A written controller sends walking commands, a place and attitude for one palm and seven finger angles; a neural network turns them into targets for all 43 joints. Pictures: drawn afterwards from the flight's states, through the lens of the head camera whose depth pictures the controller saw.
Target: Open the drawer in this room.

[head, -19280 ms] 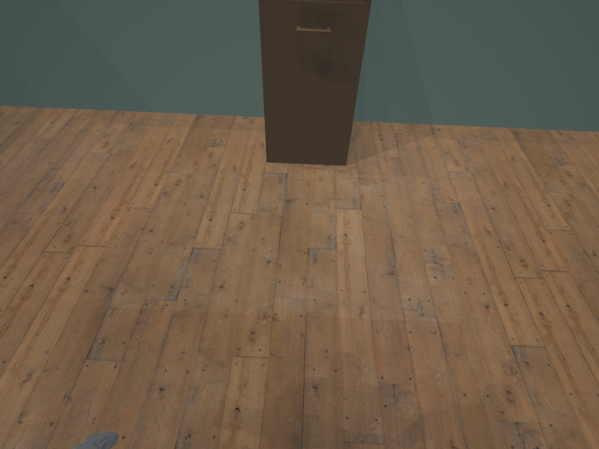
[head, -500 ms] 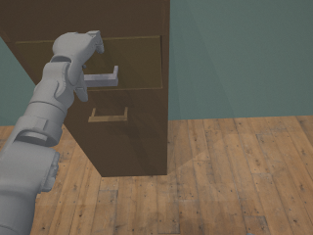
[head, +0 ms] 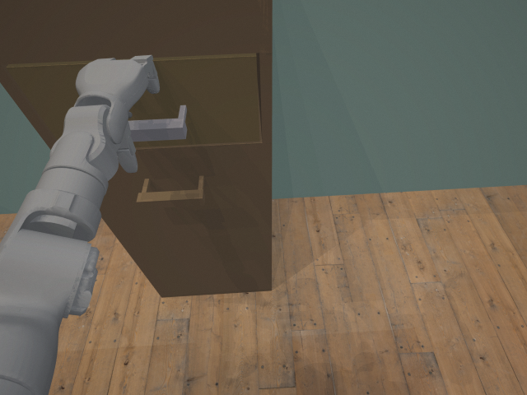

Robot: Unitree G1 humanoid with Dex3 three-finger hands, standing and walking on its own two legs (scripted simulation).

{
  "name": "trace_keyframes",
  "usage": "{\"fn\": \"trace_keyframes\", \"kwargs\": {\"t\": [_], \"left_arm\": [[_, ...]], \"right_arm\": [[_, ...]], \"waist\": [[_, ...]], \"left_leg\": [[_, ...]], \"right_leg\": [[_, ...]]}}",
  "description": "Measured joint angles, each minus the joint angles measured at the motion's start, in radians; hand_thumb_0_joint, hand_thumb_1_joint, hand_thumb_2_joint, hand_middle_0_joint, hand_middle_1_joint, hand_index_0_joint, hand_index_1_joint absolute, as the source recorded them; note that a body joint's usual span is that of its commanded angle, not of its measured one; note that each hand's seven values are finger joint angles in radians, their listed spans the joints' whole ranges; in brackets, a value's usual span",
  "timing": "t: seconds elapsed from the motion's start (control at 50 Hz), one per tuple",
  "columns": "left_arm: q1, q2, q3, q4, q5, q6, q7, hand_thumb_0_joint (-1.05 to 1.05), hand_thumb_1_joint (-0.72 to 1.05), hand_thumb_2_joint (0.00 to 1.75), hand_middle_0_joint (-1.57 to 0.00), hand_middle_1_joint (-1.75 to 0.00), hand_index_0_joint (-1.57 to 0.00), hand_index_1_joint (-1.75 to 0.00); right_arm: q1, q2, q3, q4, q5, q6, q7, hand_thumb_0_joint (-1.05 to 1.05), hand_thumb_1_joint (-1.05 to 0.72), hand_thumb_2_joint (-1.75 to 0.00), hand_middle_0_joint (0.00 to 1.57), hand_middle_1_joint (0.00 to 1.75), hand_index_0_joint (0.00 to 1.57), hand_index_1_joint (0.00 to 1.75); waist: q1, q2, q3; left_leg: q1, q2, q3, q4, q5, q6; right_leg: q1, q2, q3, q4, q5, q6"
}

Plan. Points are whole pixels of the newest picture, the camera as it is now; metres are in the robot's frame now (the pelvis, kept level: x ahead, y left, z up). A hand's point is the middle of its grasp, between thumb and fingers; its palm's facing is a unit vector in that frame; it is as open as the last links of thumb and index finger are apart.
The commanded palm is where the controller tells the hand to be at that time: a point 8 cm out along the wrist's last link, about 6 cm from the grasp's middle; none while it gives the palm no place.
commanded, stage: lower the fingers behind the handle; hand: left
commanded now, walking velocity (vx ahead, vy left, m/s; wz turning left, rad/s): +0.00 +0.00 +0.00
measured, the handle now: (146, 121) +0.53 +0.20 +0.12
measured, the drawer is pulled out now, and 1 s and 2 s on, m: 0.00 0.00 0.00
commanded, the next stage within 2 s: close the thumb around the handle in 1.10 s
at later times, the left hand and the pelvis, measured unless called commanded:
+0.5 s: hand (140, 131) +0.50 +0.19 +0.13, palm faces +0.02 -0.02 -1.00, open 13.5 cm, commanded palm +0.48 +0.20 +0.18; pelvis +0.00 +0.00 +0.00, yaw +1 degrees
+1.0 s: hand (143, 144) +0.50 +0.20 +0.11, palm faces +0.02 -0.03 -1.00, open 13.7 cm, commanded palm +0.47 +0.21 +0.16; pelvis +0.01 +0.00 +0.00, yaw +0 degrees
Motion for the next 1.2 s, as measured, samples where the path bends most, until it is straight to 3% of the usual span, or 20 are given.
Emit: {"fn": "trace_keyframes", "kwargs": {"t": [0.1, 0.2, 0.32, 0.52, 0.7, 0.82, 0.94, 1.06, 1.2], "left_arm": [[0.073, 0.015, 0.016, -0.025, -0.008, -0.052, -0.013, 0.0, -0.49, 0.3, -0.32, -1.22, -0.32, -1.22], [0.11, 0.012, 0.026, -0.063, 0.0, -0.117, 0.054, -0.01, -0.49, 0.3, -0.32, -1.21, -0.32, -1.21], [0.077, -0.017, 0.019, -0.029, 0.011, -0.08, 0.135, -0.01, -0.49, 0.3, -0.38, -1.25, -0.34, -1.22], [0.041, -0.05, 0.009, 0.051, 0.02, 0.0, 0.133, -0.01, -0.49, 0.3, -0.38, -1.23, -0.36, -1.26], [0.07, -0.021, 0.023, 0.072, 0.025, -0.04, 0.096, 0.0, -0.49, 0.3, -0.33, -1.2, -0.32, -1.23], [0.126, -0.01, 0.047, -0.003, 0.036, -0.106, 0.156, 0.0, -0.49, 0.3, -0.33, -1.2, -0.32, -1.21], [0.128, -0.028, 0.042, -0.005, 0.034, -0.071, 0.189, -0.01, -0.49, 0.3, -0.36, -1.23, -0.34, -1.21], [0.143, -0.039, 0.043, -0.004, 0.021, -0.036, 0.168, -0.01, -0.49, 0.3, -0.35, -1.22, -0.35, -1.23], [0.151, -0.038, 0.042, -0.009, 0.019, -0.047, 0.143, 0.0, -0.49, 0.3, -0.34, -1.21, -0.33, -1.21]], "right_arm": [[0.021, 0.001, -0.015, -0.016, -0.005, -0.013, -0.007, 0.01, -0.91, -0.9, 0.2, 0.3, 0.2, 0.3], [0.039, 0.007, -0.028, 0.004, -0.016, -0.029, -0.004, 0.01, -0.91, -0.9, 0.2, 0.3, 0.2, 0.3], [0.047, 0.013, -0.034, 0.042, -0.024, -0.033, 0.013, 0.01, -0.91, -0.9, 0.2, 0.3, 0.2, 0.3], [0.022, 0.021, -0.015, 0.033, -0.018, -0.013, 0.014, 0.01, -0.91, -0.9, 0.2, 0.3, 0.2, 0.3], [0.015, 0.014, -0.012, -0.009, -0.019, -0.025, 0.001, 0.01, -0.91, -0.9, 0.2, 0.3, 0.2, 0.3], [0.043, 0.009, -0.036, 0.002, -0.03, -0.035, -0.001, 0.01, -0.91, -0.9, 0.2, 0.3, 0.2, 0.3], [0.054, 0.006, -0.045, 0.042, -0.034, -0.024, 0.014, 0.01, -0.91, -0.9, 0.2, 0.3, 0.2, 0.3], [0.046, 0.013, -0.039, 0.044, -0.03, -0.009, 0.016, 0.01, -0.91, -0.9, 0.2, 0.3, 0.2, 0.3], [0.025, 0.022, -0.03, 0.025, -0.027, -0.01, 0.011, 0.01, -0.91, -0.9, 0.2, 0.3, 0.2, 0.3]], "waist": [[-0.008, 0.001, 0.014], [-0.007, -0.004, 0.023], [-0.003, -0.001, 0.007], [-0.011, 0.008, -0.012], [-0.027, 0.002, -0.003], [-0.02, -0.003, 0.002], [-0.014, 0.001, -0.009], [-0.017, 0.01, -0.015], [-0.013, 0.012, -0.01]], "left_leg": [[-0.01, 0.004, 0.0, 0.01, -0.002, 0.0], [-0.034, 0.004, -0.008, 0.027, -0.009, -0.001], [-0.061, 0.003, -0.015, 0.037, -0.015, 0.0], [-0.053, 0.001, -0.011, 0.036, -0.015, 0.0], [-0.072, 0.007, -0.005, 0.054, -0.018, -0.002], [-0.095, 0.01, -0.01, 0.071, -0.027, -0.003], [-0.091, 0.009, -0.012, 0.064, -0.03, -0.003], [-0.058, 0.008, -0.006, 0.042, -0.028, -0.002], [-0.041, 0.006, -0.004, 0.032, -0.027, -0.002]], "right_leg": [[-0.008, 0.003, 0.001, 0.005, 0.001, -0.001], [-0.025, 0.003, -0.007, 0.015, -0.005, -0.003], [-0.047, 0.001, -0.013, 0.019, -0.01, -0.002], [-0.044, -0.001, -0.009, 0.025, -0.013, -0.001], [-0.067, 0.004, -0.002, 0.046, -0.015, -0.004], [-0.087, 0.006, -0.006, 0.058, -0.022, -0.005], [-0.08, 0.006, -0.008, 0.046, -0.023, -0.004], [-0.05, 0.007, -0.002, 0.027, -0.021, -0.002], [-0.037, 0.006, 0.0, 0.023, -0.023, -0.002]]}}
